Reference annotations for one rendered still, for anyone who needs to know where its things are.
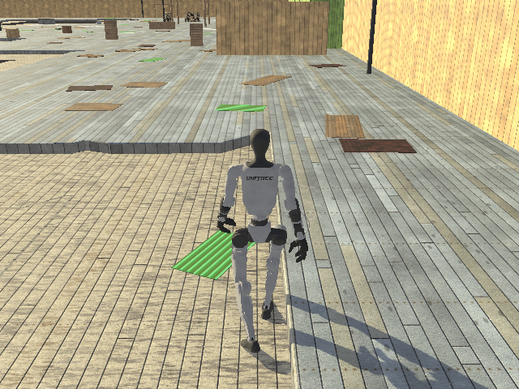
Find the robot left hand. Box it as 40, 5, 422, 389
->
217, 218, 236, 233

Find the robot right hand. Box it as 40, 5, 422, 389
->
289, 238, 308, 263

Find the right robot forearm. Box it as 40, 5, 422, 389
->
289, 198, 306, 240

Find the humanoid robot head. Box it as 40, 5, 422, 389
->
246, 129, 274, 168

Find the left robot thigh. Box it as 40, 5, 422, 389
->
231, 228, 251, 297

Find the left robot forearm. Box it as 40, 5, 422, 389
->
217, 195, 231, 222

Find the robot right upper arm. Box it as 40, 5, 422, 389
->
277, 164, 297, 211

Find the robot left upper arm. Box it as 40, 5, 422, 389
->
222, 164, 243, 207

